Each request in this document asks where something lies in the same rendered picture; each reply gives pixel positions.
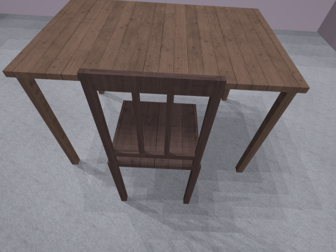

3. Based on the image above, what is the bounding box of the chair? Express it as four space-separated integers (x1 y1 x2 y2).
77 68 227 204

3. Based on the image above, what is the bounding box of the table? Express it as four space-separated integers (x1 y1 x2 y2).
2 0 310 173

